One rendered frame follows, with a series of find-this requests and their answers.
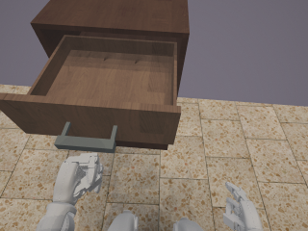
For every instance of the cabinet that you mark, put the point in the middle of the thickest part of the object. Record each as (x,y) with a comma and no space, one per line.
(158,20)

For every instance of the robot thigh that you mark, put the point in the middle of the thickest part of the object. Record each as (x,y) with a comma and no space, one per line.
(186,225)
(125,222)

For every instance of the handle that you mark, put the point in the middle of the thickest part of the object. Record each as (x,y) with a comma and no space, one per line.
(66,142)

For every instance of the left robot thigh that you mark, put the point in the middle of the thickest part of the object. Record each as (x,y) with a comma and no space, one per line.
(125,222)

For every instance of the right robot thigh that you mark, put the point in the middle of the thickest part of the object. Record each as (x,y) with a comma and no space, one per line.
(186,225)

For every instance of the robot right hand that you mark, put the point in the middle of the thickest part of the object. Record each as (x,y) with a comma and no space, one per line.
(245,216)

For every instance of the robot left forearm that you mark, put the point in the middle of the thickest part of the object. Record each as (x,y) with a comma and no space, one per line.
(59,217)

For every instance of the robot left hand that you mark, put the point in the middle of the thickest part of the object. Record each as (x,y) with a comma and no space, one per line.
(86,169)

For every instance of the drawer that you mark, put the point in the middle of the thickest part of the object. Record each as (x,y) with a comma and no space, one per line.
(97,83)

